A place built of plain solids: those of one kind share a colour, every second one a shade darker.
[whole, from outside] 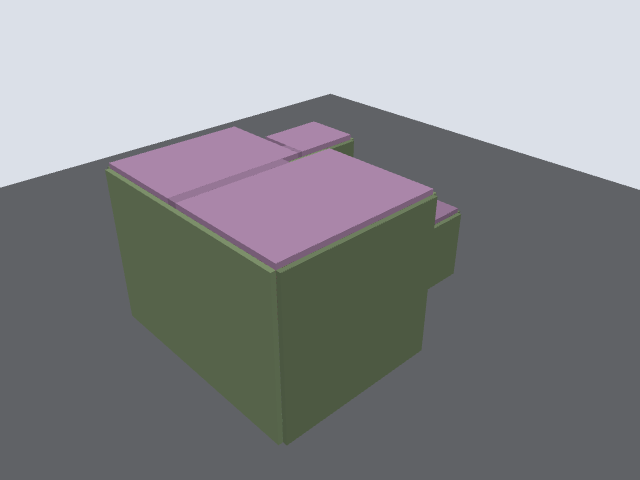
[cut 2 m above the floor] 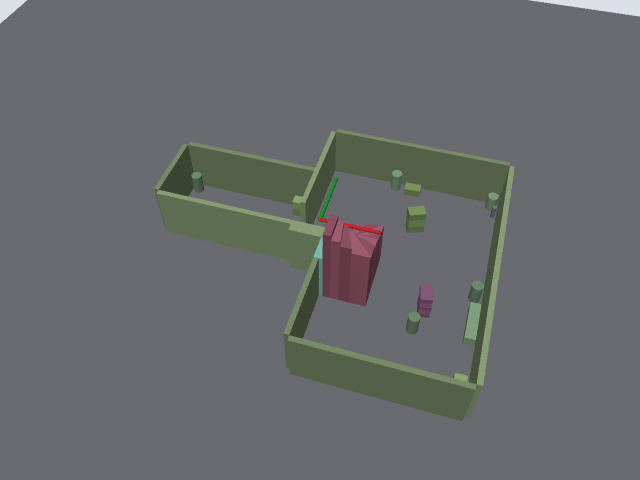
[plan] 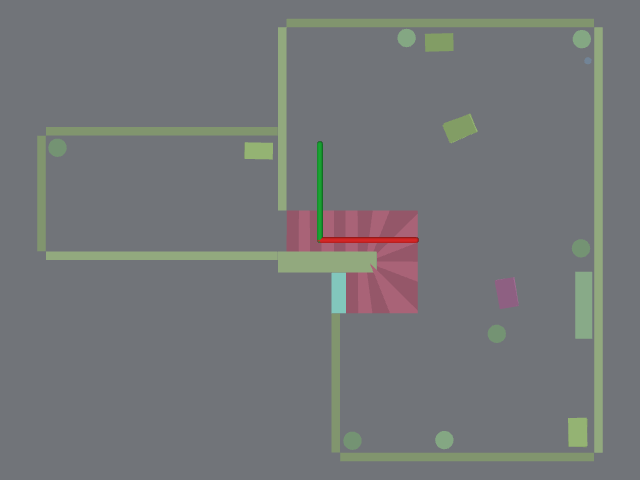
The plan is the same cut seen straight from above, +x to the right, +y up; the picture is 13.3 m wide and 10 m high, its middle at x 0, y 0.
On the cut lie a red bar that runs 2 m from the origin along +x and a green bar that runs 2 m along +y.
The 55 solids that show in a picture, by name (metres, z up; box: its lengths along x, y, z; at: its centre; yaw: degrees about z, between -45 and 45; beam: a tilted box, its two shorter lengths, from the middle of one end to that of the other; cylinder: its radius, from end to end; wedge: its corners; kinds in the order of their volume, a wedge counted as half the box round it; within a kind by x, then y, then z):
{
 "wall_1": {"box": [0.18, 2.41, 2.94], "at": [-5.8, 0.97, 1.42]},
 "wall_2": {"box": [4.83, 0.18, 2.94], "at": [-3.29, -0.33, 1.42]},
 "wall_3": {"box": [4.83, 0.18, 2.94], "at": [-3.29, 2.26, 1.42]},
 "wall_4": {"box": [2.48, 0.18, 2.78], "at": [-1.0, -0.59, 4.78]},
 "wall_5": {"box": [0.18, 3.82, 6.22], "at": [-0.79, 2.52, 3.06]},
 "wall_6": {"box": [2.06, 0.44, 6.47], "at": [0.15, -0.46, 2.94]},
 "wall_7": {"box": [0.18, 2.9, 6.22], "at": [0.33, -2.98, 3.06]},
 "wall_8": {"box": [6.41, 0.18, 6.22], "at": [2.51, 4.52, 3.06]},
 "wall_9": {"box": [5.29, 0.18, 6.22], "at": [3.07, -4.52, 3.06]},
 "wall_10": {"box": [0.18, 8.86, 6.22], "at": [5.8, 0.0, 3.06]},
 "roof_1": {"box": [4.83, 2.41, 0.2], "at": [-3.29, 0.97, 2.99]},
 "roof_2": {"box": [2.48, 2.05, 0.2], "at": [-1.0, -1.7, 6.27]},
 "roof_3": {"box": [0.18, 0.85, 0.2], "at": [0.33, -1.1, 6.27]},
 "roof_4": {"box": [6.41, 4.67, 0.2], "at": [2.51, 2.1, 6.27]},
 "roof_5": {"box": [5.29, 3.75, 0.2], "at": [3.07, -2.55, 6.27]},
 "roof_6": {"box": [4.53, 0.44, 0.2], "at": [3.45, -0.46, 6.27]},
 "tread_1": {"wedge": [[-0.7, -0.24, -0.05], [-0.7, -0.24, 0.18], [-0.69, 0.61, -0.05], [-0.69, 0.61, 0.17], [-0.44, -0.24, -0.05], [-0.44, -0.24, 0.18], [-0.44, 0.61, -0.05], [-0.44, 0.61, 0.17]]},
 "tread_2": {"wedge": [[-0.44, -0.24, -0.05], [-0.44, -0.24, 0.37], [-0.44, 0.61, -0.05], [-0.44, 0.61, 0.37], [-0.21, 0.61, -0.05], [-0.21, 0.61, 0.37], [-0.2, -0.24, -0.05], [-0.2, -0.24, 0.37]]},
 "tread_3": {"wedge": [[-0.21, -0.24, -0.05], [-0.21, -0.24, 0.55], [-0.21, 0.61, -0.05], [-0.21, 0.61, 0.55], [0.03, -0.24, -0.05], [0.03, -0.24, 0.55], [0.04, 0.61, -0.05], [0.04, 0.61, 0.55]]},
 "tread_4": {"wedge": [[0.03, -0.24, -0.05], [0.03, -0.24, 0.75], [0.03, 0.61, -0.05], [0.03, 0.61, 0.74], [0.3, -0.24, -0.05], [0.3, -0.24, 0.75], [0.3, 0.61, -0.05], [0.3, 0.61, 0.74]]},
 "tread_5": {"wedge": [[0.29, -0.24, -0.05], [0.29, -0.24, 0.93], [0.29, 0.61, -0.05], [0.29, 0.61, 0.93], [0.54, -0.24, -0.05], [0.54, -0.24, 0.93], [0.54, 0.61, -0.05], [0.54, 0.61, 0.93]]},
 "tread_6": {"wedge": [[0.53, -0.24, -0.05], [0.53, -0.24, 1.12], [0.53, 0.61, -0.05], [0.53, 0.61, 1.12], [0.79, -0.24, -0.05], [0.79, -0.24, 1.12], [0.79, 0.61, -0.05], [0.79, 0.61, 1.11]]},
 "tread_7": {"wedge": [[0.54, -1.53, -0.05], [0.54, -1.53, 3.18], [0.54, -0.68, -0.05], [0.54, -0.68, 3.18], [0.79, -0.68, -0.05], [0.79, -0.68, 3.19], [0.8, -1.53, -0.05], [0.8, -1.53, 3.19]]},
 "tread_8": {"wedge": [[0.78, 0.61, -0.05], [0.78, 0.61, 1.31], [0.79, -0.24, -0.05], [0.79, -0.24, 1.31], [0.99, -0.24, -0.05], [0.99, -0.24, 1.31], [1.1, 0.61, -0.05], [1.1, 0.61, 1.31]]},
 "tread_9": {"wedge": [[0.79, -1.53, -0.05], [0.79, -1.53, 3.0], [0.79, -0.68, -0.05], [0.79, -0.68, 3.0], [0.98, -0.68, -0.05], [0.98, -0.68, 3.0], [1.09, -1.53, -0.05], [1.09, -1.53, 3.0]]},
 "tread_10": {"wedge": [[0.98, -0.68, -0.05], [0.98, -0.68, 2.81], [1.09, -1.53, -0.05], [1.09, -1.53, 2.81], [1.12, -0.68, -0.05], [1.12, -0.68, 2.81], [1.46, -1.53, -0.05], [1.46, -1.53, 2.81]]},
 "tread_11": {"wedge": [[0.98, -0.24, -0.05], [0.98, -0.24, 1.5], [1.1, 0.61, -0.05], [1.1, 0.61, 1.5], [1.12, -0.24, -0.05], [1.12, -0.24, 1.5], [1.46, 0.61, -0.05], [1.46, 0.61, 1.49]]},
 "tread_12": {"wedge": [[1.03, -0.44, -0.05], [1.03, -0.44, 1.69], [1.45, 0.61, -0.05], [1.45, 0.61, 1.69], [2.04, 0.54, -0.05], [2.04, 0.54, 1.68], [2.04, 0.61, -0.05], [2.04, 0.61, 1.68]]},
 "tread_13": {"wedge": [[1.04, -0.48, -0.05], [1.04, -0.48, 2.61], [1.46, -1.53, -0.05], [1.46, -1.53, 2.61], [2.04, -1.53, -0.05], [2.04, -1.53, 2.61], [2.04, -1.47, -0.05], [2.04, -1.47, 2.61]]},
 "tread_14": {"wedge": [[1.19, -0.63, -0.05], [1.19, -0.63, 2.43], [1.19, -0.55, -0.05], [1.19, -0.55, 2.43], [2.04, -1.47, -0.05], [2.04, -1.47, 2.42], [2.04, -0.87, -0.05], [2.04, -0.87, 2.43]]},
 "tread_15": {"wedge": [[1.19, -0.55, -0.05], [1.19, -0.55, 2.24], [1.19, -0.45, -0.05], [1.19, -0.45, 2.24], [2.04, -0.87, -0.05], [2.04, -0.87, 2.24], [2.04, -0.45, -0.05], [2.04, -0.45, 2.24]]},
 "tread_16": {"wedge": [[1.19, -0.45, -0.05], [1.19, -0.45, 2.05], [1.19, -0.38, -0.05], [1.19, -0.38, 2.05], [2.04, -0.45, -0.05], [2.04, -0.45, 2.05], [2.04, -0.05, -0.05], [2.04, -0.05, 2.05]]},
 "tread_17": {"wedge": [[1.19, -0.38, -0.05], [1.19, -0.38, 1.86], [1.19, -0.28, -0.05], [1.19, -0.28, 1.86], [2.04, -0.05, -0.05], [2.04, -0.05, 1.86], [2.04, 0.55, -0.05], [2.04, 0.55, 1.86]]},
 "floor_1": {"box": [0.31, 0.85, 3.44], "at": [0.39, -1.1, 1.67]},
 "bin_1": {"cylinder": 0.19, "from": [-5.47, 1.92, 0.0], "to": [-5.47, 1.92, 0.75]},
 "bin_2": {"cylinder": 0.19, "from": [0.68, -4.18, 0.0], "to": [0.68, -4.18, 0.75]},
 "bin_3": {"cylinder": 0.19, "from": [1.8, 4.21, 0.0], "to": [1.8, 4.21, 0.75]},
 "bin_4": {"cylinder": 0.19, "from": [2.59, -4.17, 0.0], "to": [2.59, -4.17, 0.75]},
 "bin_5": {"cylinder": 0.19, "from": [3.68, -1.96, 0.0], "to": [3.68, -1.96, 0.75]},
 "bin_6": {"cylinder": 0.19, "from": [5.44, -0.17, 0.0], "to": [5.44, -0.17, 0.75]},
 "bin_7": {"cylinder": 0.19, "from": [5.46, 4.18, 0.0], "to": [5.46, 4.18, 0.62]},
 "carton_1": {"box": [0.59, 0.35, 0.41], "at": [-1.28, 1.86, 0.15], "yaw": -1.3},
 "carton_2": {"box": [0.59, 0.35, 0.36], "at": [-1.27, 1.86, 0.54], "yaw": -1.0},
 "carton_3": {"box": [0.59, 0.38, 0.36], "at": [2.48, 4.12, 0.13], "yaw": 1.4},
 "carton_4": {"box": [0.61, 0.41, 0.33], "at": [2.91, 2.32, 0.81], "yaw": 23.0},
 "carton_5": {"box": [0.61, 0.41, 0.38], "at": [2.92, 2.34, 0.14], "yaw": 19.7},
 "carton_6": {"box": [0.61, 0.41, 0.33], "at": [2.93, 2.33, 0.49], "yaw": 24.2},
 "carton_7": {"box": [0.39, 0.59, 0.36], "at": [5.37, -4.01, 0.89], "yaw": 1.7},
 "bench_1": {"box": [0.36, 1.4, 0.5], "at": [5.5, -1.36, 0.2]},
 "crate_1": {"box": [0.4, 0.6, 0.2], "at": [3.89, -1.1, 0.9], "yaw": 10.6},
 "crate_2": {"box": [0.4, 0.6, 0.2], "at": [3.9, -1.11, 0.3], "yaw": 10.0},
 "crate_3": {"box": [0.4, 0.6, 0.2], "at": [3.9, -1.11, 0.5], "yaw": 9.5},
 "crate_4": {"box": [0.4, 0.6, 0.25], "at": [3.9, -1.1, 0.07], "yaw": 9.2},
 "crate_5": {"box": [0.4, 0.6, 0.2], "at": [3.9, -1.1, 0.7], "yaw": 8.8},
 "extinguisher_1": {"cylinder": 0.07, "from": [5.58, 3.73, 0.0], "to": [5.58, 3.73, 0.52]}
}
